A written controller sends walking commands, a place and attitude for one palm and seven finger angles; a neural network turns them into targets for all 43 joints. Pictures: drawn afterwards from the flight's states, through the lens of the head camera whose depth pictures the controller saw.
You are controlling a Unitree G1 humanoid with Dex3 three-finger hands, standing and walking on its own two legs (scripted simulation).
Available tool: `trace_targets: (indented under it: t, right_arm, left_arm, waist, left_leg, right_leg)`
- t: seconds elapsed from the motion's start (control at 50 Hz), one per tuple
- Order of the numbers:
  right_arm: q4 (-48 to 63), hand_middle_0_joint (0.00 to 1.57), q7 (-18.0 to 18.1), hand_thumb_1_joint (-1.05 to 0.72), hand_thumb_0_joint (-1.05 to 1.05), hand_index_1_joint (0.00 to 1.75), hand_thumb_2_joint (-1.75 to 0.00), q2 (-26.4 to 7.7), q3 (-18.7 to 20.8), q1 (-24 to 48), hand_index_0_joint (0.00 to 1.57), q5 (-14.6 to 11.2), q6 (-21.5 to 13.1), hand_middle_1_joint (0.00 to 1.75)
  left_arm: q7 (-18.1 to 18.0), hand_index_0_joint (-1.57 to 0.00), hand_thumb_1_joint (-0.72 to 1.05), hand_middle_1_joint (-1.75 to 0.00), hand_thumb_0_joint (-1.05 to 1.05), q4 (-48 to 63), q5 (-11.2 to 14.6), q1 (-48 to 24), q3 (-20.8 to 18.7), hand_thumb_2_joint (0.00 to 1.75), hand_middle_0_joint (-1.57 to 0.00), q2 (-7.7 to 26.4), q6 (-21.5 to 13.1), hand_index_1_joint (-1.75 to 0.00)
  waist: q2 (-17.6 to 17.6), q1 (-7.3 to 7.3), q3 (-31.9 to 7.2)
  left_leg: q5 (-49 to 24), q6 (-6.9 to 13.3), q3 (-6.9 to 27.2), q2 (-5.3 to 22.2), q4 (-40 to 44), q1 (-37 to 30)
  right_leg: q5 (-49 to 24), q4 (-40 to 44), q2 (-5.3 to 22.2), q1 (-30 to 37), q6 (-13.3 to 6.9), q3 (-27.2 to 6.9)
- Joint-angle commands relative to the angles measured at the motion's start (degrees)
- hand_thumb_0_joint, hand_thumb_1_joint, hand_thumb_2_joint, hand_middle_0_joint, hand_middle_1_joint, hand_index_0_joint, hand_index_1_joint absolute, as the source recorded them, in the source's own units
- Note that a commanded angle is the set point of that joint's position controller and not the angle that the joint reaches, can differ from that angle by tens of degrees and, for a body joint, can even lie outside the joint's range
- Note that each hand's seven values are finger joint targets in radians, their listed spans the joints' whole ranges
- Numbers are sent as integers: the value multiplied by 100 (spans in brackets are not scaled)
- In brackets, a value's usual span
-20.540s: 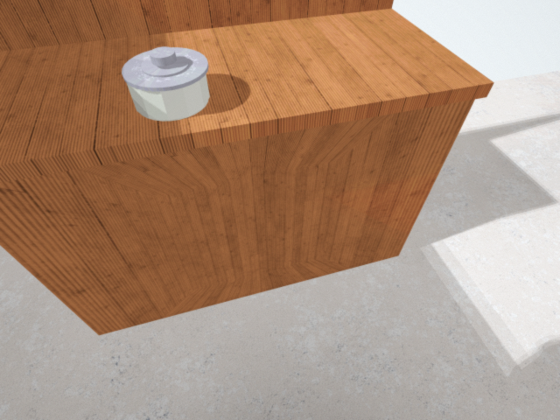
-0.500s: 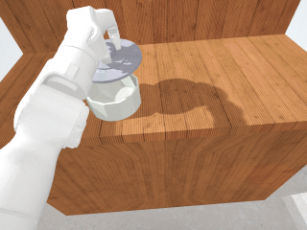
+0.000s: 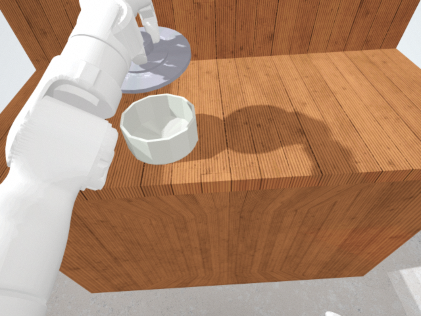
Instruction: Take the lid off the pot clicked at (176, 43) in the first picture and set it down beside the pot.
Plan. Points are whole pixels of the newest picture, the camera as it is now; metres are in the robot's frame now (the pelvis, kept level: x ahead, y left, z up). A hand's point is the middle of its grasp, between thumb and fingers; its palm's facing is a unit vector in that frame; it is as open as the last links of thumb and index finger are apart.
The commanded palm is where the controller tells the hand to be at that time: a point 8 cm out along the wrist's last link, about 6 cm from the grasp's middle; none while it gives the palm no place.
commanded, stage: lift the lid straight up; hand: left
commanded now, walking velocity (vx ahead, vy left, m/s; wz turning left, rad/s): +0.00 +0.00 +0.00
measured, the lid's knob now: (138, 44) +0.50 +0.10 +0.29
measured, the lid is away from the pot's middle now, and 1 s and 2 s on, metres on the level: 0.00 0.07 0.19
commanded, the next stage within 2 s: move the lid sideways beside the pot in 0.34 s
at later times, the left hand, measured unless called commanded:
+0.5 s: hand (135, 29) +0.47 +0.09 +0.32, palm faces -0.20 -0.13 -0.97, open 8.0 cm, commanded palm +0.47 +0.10 +0.38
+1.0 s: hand (89, 37) +0.47 +0.16 +0.32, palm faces -0.19 -0.11 -0.98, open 8.0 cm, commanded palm +0.47 +0.16 +0.38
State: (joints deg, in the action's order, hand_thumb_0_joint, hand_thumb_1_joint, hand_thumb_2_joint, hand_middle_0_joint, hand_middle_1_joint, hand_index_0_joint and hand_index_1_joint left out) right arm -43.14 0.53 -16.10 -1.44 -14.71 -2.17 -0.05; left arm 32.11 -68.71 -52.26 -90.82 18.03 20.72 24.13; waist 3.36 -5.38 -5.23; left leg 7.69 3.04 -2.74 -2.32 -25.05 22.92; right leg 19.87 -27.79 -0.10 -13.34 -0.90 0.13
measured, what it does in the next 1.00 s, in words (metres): stands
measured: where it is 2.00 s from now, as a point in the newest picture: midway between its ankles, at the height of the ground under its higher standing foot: outside the picture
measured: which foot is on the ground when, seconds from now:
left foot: down 0.00-1.00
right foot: down 0.00-1.00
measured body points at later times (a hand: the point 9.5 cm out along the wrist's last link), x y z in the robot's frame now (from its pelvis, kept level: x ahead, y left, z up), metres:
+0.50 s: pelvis +0.00 +0.00 +0.00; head +0.01 -0.02 +0.45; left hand +0.48 +0.09 +0.38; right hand +0.08 -0.26 -0.13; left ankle +0.05 +0.09 -0.74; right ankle -0.07 -0.11 -0.74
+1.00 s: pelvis +0.00 +0.00 +0.00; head +0.01 -0.02 +0.45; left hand +0.47 +0.16 +0.37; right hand +0.10 -0.26 -0.12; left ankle +0.05 +0.09 -0.74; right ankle -0.07 -0.11 -0.74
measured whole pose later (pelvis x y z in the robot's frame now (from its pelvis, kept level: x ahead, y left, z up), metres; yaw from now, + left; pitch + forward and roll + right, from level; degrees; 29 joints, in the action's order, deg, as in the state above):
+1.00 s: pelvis +0.00 +0.00 +0.00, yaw +1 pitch +5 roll +0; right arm -41.0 0.3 -16.4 -1.4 -13.0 -3.1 3.9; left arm 35.2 -63.0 -55.2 -88.2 17.8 28.6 21.0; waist 2.5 -5.0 -4.4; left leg 8.1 3.0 -1.7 -2.2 -26.5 23.6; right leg 19.9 -27.9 -0.4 -13.1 -1.0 1.1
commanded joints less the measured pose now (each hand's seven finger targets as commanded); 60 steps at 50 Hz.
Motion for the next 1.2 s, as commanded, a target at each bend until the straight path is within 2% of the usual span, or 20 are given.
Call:
trace_targets:
  t: [0.0,0.06,0.12,0.24,0.3,0.34,0.36,0.42,0.48,0.58,0.74,0.76,0.8,0.84,0.86,0.92,1.02,1.06,1.14,1.18]
  right_arm:
    - [579,20,56,-90,0,30,-90,-745,231,151,20,3,-220,30]
    - [659,20,38,-90,0,30,-90,-749,227,219,20,17,-275,30]
    - [569,20,56,-90,0,30,-90,-752,223,150,20,-2,-244,30]
    - [601,20,17,-90,0,30,-90,-775,239,74,20,23,-192,30]
    - [570,20,40,-90,0,30,-90,-768,201,133,20,17,-171,30]
    - [578,20,58,-90,0,30,-90,-782,220,67,20,5,-187,30]
    - [619,20,42,-90,0,30,-90,-770,202,180,20,19,-224,30]
    - [614,20,64,-90,0,30,-90,-737,214,160,20,25,-287,30]
    - [693,20,71,-90,0,30,-90,-774,237,190,20,48,-128,30]
    - [780,20,34,-90,0,30,-90,-788,244,240,20,16,41,30]
    - [907,20,55,-90,0,30,-90,-802,295,255,20,-19,77,30]
    - [925,20,33,-90,0,30,-90,-787,274,336,20,-29,92,30]
    - [881,20,44,-90,0,30,-90,-787,268,357,20,-74,135,30]
    - [841,20,54,-90,0,30,-90,-849,290,252,20,-47,143,30]
    - [896,20,31,-90,0,30,-90,-816,264,366,20,-47,145,30]
    - [849,20,56,-90,0,30,-90,-805,251,379,20,-93,193,30]
    - [863,20,57,-90,0,30,-90,-815,268,356,20,-103,212,30]
    - [889,20,43,-90,0,30,-90,-847,266,376,20,-99,227,30]
    - [898,20,58,-90,0,30,-90,-868,299,254,20,-92,217,30]
    - [871,20,53,-90,0,30,-90,-846,299,279,20,-124,289,30]
  left_arm:
    - [-358,-79,63,-108,0,1104,-278,-4010,-184,94,-78,1211,46,-110]
    - [-353,-79,63,-108,0,1615,-243,-4352,-218,94,-78,1300,-23,-110]
    - [-327,-79,63,-108,0,1008,-339,-4141,-254,94,-78,1329,125,-110]
    - [-346,-79,63,-108,0,1075,-207,-3842,-108,94,-78,918,184,-110]
    - [-342,-79,63,-108,0,897,-384,-4035,-267,94,-78,1298,246,-110]
    - [-370,-79,63,-108,0,1116,-202,-4105,-133,94,-78,1018,220,-110]
    - [-381,-79,63,-108,0,1376,-313,-4454,-189,94,-78,1234,181,-110]
    - [-379,-79,63,-108,0,1267,-350,-4403,-256,94,-78,1318,156,-110]
    - [-378,-79,63,-108,0,1281,-702,-3862,-410,94,-78,1721,-92,-110]
    - [-283,-79,63,-108,0,1287,-613,-3634,-379,94,-78,1676,-18,-110]
    - [-159,-79,63,-108,0,2000,-408,-3589,-299,94,-78,1694,-239,-110]
    - [-132,-79,63,-108,0,2063,-520,-3717,-374,94,-78,1904,-259,-110]
    - [-88,-79,63,-108,0,1810,-508,-3657,-219,94,-78,1735,-213,-110]
    - [-98,-79,63,-108,0,1914,-367,-3480,-308,94,-78,1863,-280,-110]
    - [-91,-79,63,-108,0,2044,-510,-3689,-380,94,-78,2076,-317,-110]
    - [-75,-79,63,-108,0,1668,-549,-3558,-249,94,-78,1960,-301,-110]
    - [-75,-79,63,-108,0,1790,-558,-3592,-288,94,-78,2066,-391,-110]
    - [-79,-79,63,-108,0,2094,-559,-3724,-445,94,-78,2366,-482,-110]
    - [-68,-79,63,-108,0,2067,-462,-3380,-438,94,-78,2311,-562,-110]
    - [-47,-79,63,-108,0,1674,-609,-3370,-369,94,-78,2252,-494,-110]
  waist:
    - [-677,-91,-2155]
    - [-540,-11,-2647]
    - [-826,-66,-2238]
    - [-550,-48,-2223]
    - [-900,-60,-2099]
    - [-631,-90,-2144]
    - [-688,-56,-2467]
    - [-691,-22,-2546]
    - [-919,30,-2434]
    - [-776,60,-2189]
    - [-546,38,-2432]
    - [-689,56,-2542]
    - [-628,-25,-2129]
    - [-506,0,-2147]
    - [-523,34,-2380]
    - [-546,-47,-2013]
    - [-379,-56,-2161]
    - [-333,-12,-2428]
    - [-89,-3,-2439]
    - [-422,-70,-2091]
  left_leg:
    - [-1331,228,393,-117,-166,-2460]
    - [-1752,232,405,-122,-215,-2708]
    - [-1488,233,372,-123,-185,-2406]
    - [-1815,205,421,-43,-196,-2567]
    - [-1265,232,394,-106,-99,-2270]
    - [-1389,226,376,-80,-122,-2422]
    - [-1345,218,428,-91,-93,-2556]
    - [-1512,226,422,-104,-162,-2561]
    - [-1468,210,346,-114,-204,-2236]
    - [-1681,217,302,-140,-234,-2169]
    - [-1943,246,320,-122,-361,-2534]
    - [-1865,243,346,-141,-329,-2519]
    - [-1502,241,322,-162,-282,-2368]
    - [-1567,233,350,-130,-325,-2400]
    - [-1499,235,355,-168,-305,-2423]
    - [-1194,234,342,-180,-285,-2247]
    - [-1269,222,404,-150,-318,-2426]
    - [-1376,205,406,-143,-321,-2468]
    - [-1973,193,439,-101,-470,-2641]
    - [-1563,221,435,-127,-401,-2425]
  right_leg:
    - [-2255,433,-230,-854,-84,-57]
    - [-2548,363,-218,-648,-86,-103]
    - [-2426,421,-222,-762,-72,-76]
    - [-2342,431,-203,-856,-122,-20]
    - [-2180,474,-215,-762,-90,-49]
    - [-2291,486,-192,-809,-112,-39]
    - [-2175,458,-220,-711,-89,-54]
    - [-2322,398,-222,-668,-92,-78]
    - [-2408,370,-206,-530,-109,-107]
    - [-2595,369,-208,-542,-105,-75]
    - [-2725,368,-183,-514,-111,-62]
    - [-2635,348,-205,-453,-79,-95]
    - [-2414,419,-223,-688,-85,-46]
    - [-2450,403,-184,-639,-131,-15]
    - [-2412,381,-211,-537,-105,-69]
    - [-2245,430,-221,-745,-114,-26]
    - [-2086,415,-238,-833,-132,9]
    - [-2176,372,-219,-648,-137,-22]
    - [-2357,321,-213,-756,-182,33]
    - [-2123,406,-262,-928,-149,58]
